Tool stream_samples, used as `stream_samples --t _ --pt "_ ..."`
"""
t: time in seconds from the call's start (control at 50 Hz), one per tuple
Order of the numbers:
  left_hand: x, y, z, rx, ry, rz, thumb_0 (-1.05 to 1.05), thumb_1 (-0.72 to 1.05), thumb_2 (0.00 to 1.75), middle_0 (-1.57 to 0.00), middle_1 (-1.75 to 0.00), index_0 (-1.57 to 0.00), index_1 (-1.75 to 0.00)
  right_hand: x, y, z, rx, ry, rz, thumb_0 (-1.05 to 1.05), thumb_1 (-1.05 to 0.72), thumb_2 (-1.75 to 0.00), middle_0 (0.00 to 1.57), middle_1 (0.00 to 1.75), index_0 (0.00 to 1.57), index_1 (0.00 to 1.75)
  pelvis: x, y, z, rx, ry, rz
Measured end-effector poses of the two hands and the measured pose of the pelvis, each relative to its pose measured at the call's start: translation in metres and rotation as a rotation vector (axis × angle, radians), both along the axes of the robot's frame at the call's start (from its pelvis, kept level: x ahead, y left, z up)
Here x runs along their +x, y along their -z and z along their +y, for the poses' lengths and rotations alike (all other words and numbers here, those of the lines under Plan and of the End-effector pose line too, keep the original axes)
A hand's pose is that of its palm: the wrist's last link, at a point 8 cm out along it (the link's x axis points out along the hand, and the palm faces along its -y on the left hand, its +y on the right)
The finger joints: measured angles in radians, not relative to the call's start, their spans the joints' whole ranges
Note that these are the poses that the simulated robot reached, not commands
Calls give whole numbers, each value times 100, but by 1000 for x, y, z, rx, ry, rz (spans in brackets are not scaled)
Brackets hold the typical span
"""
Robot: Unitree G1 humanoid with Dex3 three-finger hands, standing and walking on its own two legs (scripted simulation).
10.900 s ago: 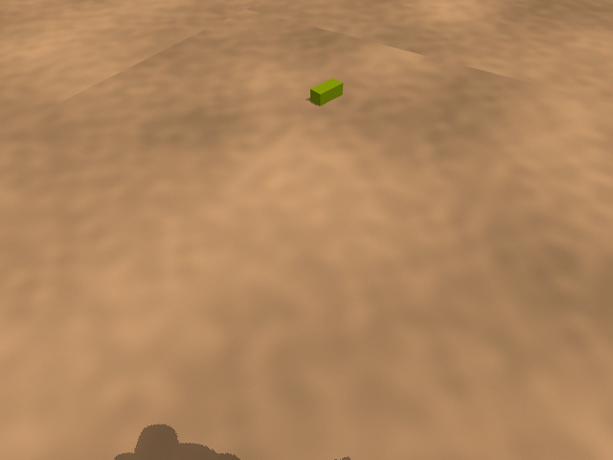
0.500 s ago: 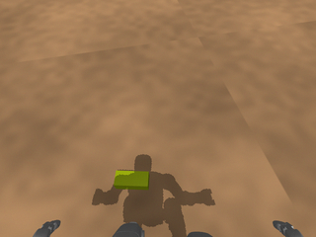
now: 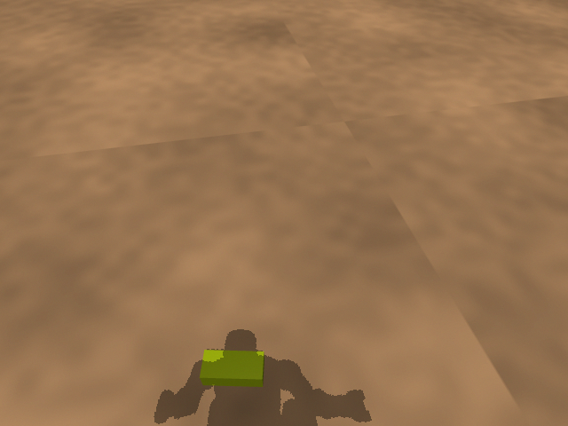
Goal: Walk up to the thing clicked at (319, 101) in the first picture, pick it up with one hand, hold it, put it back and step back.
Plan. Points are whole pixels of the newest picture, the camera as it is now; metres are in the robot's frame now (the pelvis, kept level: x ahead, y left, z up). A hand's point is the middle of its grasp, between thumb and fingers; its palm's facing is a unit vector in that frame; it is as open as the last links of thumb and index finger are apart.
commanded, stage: walk up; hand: left
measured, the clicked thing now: (233, 368) +0.44 +0.17 -0.74
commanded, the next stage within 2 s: none
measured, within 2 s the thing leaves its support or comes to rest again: neither
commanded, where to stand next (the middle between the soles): +0.08 +0.00 m, yaw -2 degrees
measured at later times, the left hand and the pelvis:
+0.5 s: hand out of the picture +0.12 +0.24 -0.15, palm faces -0.04 -0.94 -0.35, open 7.4 cm; pelvis +0.02 -0.01 +0.00, yaw -1 degrees
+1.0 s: hand out of the picture +0.13 +0.24 -0.15, palm faces -0.09 -0.93 -0.37, open 7.4 cm; pelvis +0.03 -0.02 +0.00, yaw -4 degrees
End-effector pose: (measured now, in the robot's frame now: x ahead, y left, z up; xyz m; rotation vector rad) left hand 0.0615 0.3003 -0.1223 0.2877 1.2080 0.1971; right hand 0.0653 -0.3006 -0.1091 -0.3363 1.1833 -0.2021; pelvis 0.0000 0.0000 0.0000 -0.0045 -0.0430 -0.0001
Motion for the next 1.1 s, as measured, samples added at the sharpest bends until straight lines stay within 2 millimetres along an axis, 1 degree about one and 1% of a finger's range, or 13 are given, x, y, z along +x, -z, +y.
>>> stream_samples --t 0.1,0.26,0.38,0.5,0.72,0.86,0.92,0.96,1.02,1.1 --pt "18 -4 3 10 20 1 1 91 90 -21 -30 -20 -30 5 -1 2 2 21 5 0 -91 -90 21 30 20 30 6 -2 2 1 6 7" --pt "42 -10 0 25 44 -10 1 91 90 -21 -30 -20 -30 21 2 1 16 43 -21 0 -91 -90 21 30 20 30 14 -3 2 7 15 8" --pt "52 -12 -7 31 53 -14 1 91 90 -21 -30 -20 -30 30 4 -3 25 52 -30 0 -91 -90 21 30 20 30 20 -3 -2 8 18 7" --pt "57 -11 -13 28 50 -14 1 91 90 -21 -30 -20 -30 33 5 -7 25 59 -22 0 -91 -90 21 29 20 30 24 -3 -6 8 20 5" --pt "60 -8 -21 21 59 -6 1 91 90 -21 -30 -20 -30 27 4 -15 16 74 -3 0 -91 -90 21 29 20 30 25 -3 -11 8 29 3" --pt "60 -9 -21 23 64 -8 1 91 90 -21 -30 -20 -30 23 4 -15 16 85 -2 0 -91 -90 21 29 20 30 25 -3 -11 9 37 -2" --pt "62 -8 -19 26 78 -17 1 91 90 -21 -30 -21 -30 20 6 -17 21 86 -20 0 -91 -90 21 30 20 30 26 0 -12 17 43 -9" --pt "63 -7 -17 35 85 -15 1 91 90 -21 -30 -21 -30 16 9 -22 24 98 -31 0 -91 -90 21 30 20 30 30 4 -14 30 53 -12" --pt "66 -10 -19 55 101 3 1 91 90 -21 -30 -20 -30 5 13 -33 26 121 -18 0 -91 -90 21 30 20 30 36 5 -22 37 70 -11" --pt "69 -15 -28 87 101 -5 1 91 90 -21 -30 -20 -30 -7 24 -53 25 135 64 0 -91 -90 21 30 20 30 44 8 -37 18 60 -21"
